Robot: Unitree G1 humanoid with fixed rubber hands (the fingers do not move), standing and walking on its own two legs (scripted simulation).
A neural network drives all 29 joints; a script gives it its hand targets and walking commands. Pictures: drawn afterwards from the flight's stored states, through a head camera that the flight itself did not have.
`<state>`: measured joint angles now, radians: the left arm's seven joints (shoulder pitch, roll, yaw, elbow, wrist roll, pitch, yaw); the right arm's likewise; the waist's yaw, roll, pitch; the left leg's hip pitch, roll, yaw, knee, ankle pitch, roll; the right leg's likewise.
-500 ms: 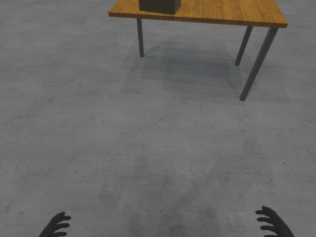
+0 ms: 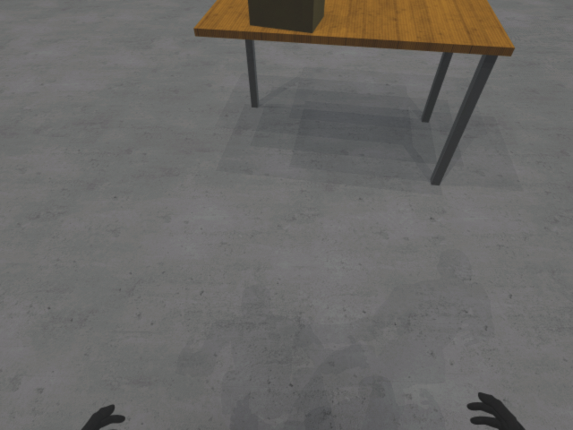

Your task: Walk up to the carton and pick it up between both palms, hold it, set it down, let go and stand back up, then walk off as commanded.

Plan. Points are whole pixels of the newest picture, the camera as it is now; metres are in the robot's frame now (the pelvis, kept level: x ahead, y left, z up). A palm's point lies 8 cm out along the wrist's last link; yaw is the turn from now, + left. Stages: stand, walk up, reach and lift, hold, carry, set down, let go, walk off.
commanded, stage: stand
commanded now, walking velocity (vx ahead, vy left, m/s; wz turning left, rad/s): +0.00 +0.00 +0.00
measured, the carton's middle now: out of the picture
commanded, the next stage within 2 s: none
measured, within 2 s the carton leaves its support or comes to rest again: neither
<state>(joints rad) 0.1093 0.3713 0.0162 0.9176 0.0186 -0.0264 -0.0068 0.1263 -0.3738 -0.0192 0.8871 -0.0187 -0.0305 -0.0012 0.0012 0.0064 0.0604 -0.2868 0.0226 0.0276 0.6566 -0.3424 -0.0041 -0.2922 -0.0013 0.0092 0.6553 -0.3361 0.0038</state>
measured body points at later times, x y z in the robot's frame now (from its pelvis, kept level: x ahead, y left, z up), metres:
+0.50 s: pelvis +0.00 +0.00 +0.02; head +0.01 +0.00 +0.47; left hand +0.12 +0.30 -0.10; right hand +0.11 -0.31 -0.10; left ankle +0.01 +0.12 -0.72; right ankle +0.01 -0.12 -0.72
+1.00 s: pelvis +0.00 +0.00 +0.02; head +0.01 +0.00 +0.47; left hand +0.12 +0.30 -0.10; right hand +0.10 -0.31 -0.10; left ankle +0.01 +0.12 -0.72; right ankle +0.01 -0.12 -0.72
